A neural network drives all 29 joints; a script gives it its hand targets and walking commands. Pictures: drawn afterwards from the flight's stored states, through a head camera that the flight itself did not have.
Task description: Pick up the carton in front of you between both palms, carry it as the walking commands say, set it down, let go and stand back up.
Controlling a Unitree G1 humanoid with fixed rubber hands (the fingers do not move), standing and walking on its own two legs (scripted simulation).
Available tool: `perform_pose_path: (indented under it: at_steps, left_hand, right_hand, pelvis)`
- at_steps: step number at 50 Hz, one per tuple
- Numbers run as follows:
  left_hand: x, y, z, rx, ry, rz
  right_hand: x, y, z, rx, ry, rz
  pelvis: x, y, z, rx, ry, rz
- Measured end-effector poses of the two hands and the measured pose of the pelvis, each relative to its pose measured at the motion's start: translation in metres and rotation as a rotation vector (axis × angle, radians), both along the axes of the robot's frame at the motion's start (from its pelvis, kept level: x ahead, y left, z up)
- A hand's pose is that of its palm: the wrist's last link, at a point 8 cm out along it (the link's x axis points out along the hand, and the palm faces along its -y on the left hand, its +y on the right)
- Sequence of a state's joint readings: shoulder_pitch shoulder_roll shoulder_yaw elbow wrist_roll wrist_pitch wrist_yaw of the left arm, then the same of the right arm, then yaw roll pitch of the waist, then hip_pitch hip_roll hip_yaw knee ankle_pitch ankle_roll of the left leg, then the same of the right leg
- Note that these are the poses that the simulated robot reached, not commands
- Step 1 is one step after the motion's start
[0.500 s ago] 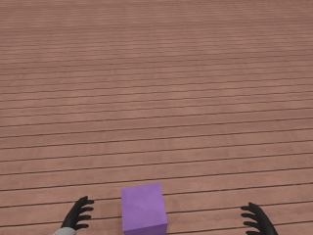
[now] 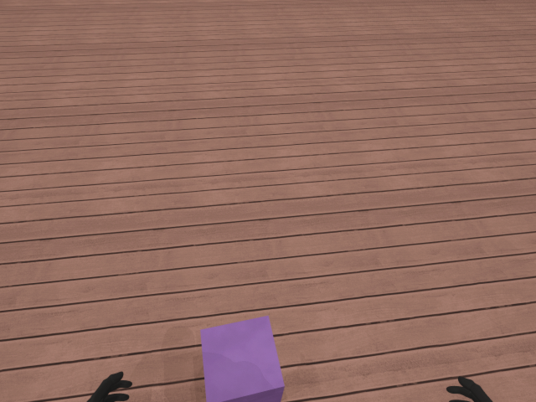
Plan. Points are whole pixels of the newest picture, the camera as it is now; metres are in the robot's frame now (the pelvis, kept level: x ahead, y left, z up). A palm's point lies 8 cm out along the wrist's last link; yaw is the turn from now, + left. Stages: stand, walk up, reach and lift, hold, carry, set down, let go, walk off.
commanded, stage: stand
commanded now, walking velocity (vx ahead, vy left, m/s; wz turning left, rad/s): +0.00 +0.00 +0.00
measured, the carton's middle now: (241, 368) +0.34 +0.10 -0.65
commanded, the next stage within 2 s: none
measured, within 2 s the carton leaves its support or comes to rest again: neither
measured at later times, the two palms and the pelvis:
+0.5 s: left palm out of the picture +0.07 +0.30 -0.11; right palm out of the picture +0.09 -0.31 -0.08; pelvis -0.01 +0.00 +0.01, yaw +0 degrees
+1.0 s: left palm out of the picture +0.05 +0.30 -0.11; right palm out of the picture +0.07 -0.31 -0.09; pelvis -0.02 +0.00 +0.01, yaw +1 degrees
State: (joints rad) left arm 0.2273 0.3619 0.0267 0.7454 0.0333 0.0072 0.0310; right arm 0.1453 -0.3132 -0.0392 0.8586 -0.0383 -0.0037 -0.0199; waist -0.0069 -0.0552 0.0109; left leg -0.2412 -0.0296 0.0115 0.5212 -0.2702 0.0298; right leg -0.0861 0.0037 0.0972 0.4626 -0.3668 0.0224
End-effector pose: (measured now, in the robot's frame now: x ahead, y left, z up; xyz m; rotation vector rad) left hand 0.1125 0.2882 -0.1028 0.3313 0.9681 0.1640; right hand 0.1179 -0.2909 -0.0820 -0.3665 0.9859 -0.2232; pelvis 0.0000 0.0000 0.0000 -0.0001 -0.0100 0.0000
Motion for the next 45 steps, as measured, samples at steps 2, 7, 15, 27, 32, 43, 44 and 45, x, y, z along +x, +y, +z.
perform_pose_path:
  at_steps: [2, 7, 15, 27, 32, 43, 44, 45]
  left_hand:
    - [-0.001, 0.001, 0.0, 0.004, 0.006, 0.0]
    - [-0.007, 0.003, 0.0, 0.011, 0.024, 0.004]
    - [-0.022, 0.005, -0.001, 0.015, 0.057, 0.014]
    - [-0.043, 0.008, -0.003, 0.02, 0.104, 0.03]
    - [-0.049, 0.01, -0.003, 0.022, 0.118, 0.035]
    - [-0.056, 0.013, -0.003, 0.028, 0.14, 0.045]
    - [-0.057, 0.013, -0.003, 0.028, 0.141, 0.046]
    - [-0.057, 0.013, -0.003, 0.028, 0.142, 0.047]
  right_hand:
    - [-0.002, 0.0, -0.001, 0.002, 0.008, -0.005]
    - [-0.009, -0.003, -0.003, 0.002, 0.025, -0.016]
    - [-0.019, -0.01, -0.002, -0.003, 0.049, -0.028]
    - [-0.034, -0.017, -0.003, -0.005, 0.084, -0.036]
    - [-0.039, -0.019, -0.004, -0.005, 0.098, -0.037]
    - [-0.043, -0.022, -0.005, -0.007, 0.117, -0.036]
    - [-0.043, -0.022, -0.005, -0.007, 0.118, -0.036]
    - [-0.043, -0.022, -0.005, -0.008, 0.119, -0.035]
  pelvis:
    - [0.0, 0.0, 0.0, 0.001, -0.003, -0.001]
    - [-0.002, 0.0, 0.002, 0.001, -0.01, -0.001]
    - [-0.007, -0.001, 0.004, 0.001, -0.021, -0.001]
    - [-0.016, -0.003, 0.006, -0.001, -0.03, 0.002]
    - [-0.018, -0.003, 0.007, -0.002, -0.032, 0.004]
    - [-0.021, -0.004, 0.008, -0.003, -0.034, 0.008]
    - [-0.022, -0.004, 0.008, -0.003, -0.034, 0.008]
    - [-0.022, -0.004, 0.008, -0.003, -0.034, 0.009]
